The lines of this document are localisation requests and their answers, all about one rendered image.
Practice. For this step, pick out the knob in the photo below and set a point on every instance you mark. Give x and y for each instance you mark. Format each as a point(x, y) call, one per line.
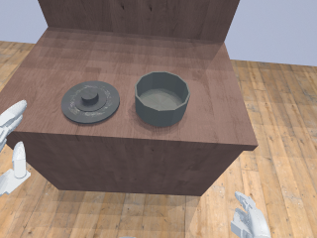
point(89, 95)

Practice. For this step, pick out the left robot hand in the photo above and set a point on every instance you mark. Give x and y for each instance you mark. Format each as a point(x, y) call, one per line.
point(9, 121)

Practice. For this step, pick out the table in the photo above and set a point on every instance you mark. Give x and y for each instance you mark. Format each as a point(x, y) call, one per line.
point(118, 41)

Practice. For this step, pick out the right robot hand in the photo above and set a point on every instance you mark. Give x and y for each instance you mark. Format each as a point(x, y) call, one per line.
point(250, 224)

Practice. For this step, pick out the lid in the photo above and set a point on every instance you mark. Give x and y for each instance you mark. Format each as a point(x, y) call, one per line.
point(80, 112)

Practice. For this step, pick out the pot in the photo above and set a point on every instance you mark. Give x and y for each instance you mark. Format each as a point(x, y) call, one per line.
point(161, 98)

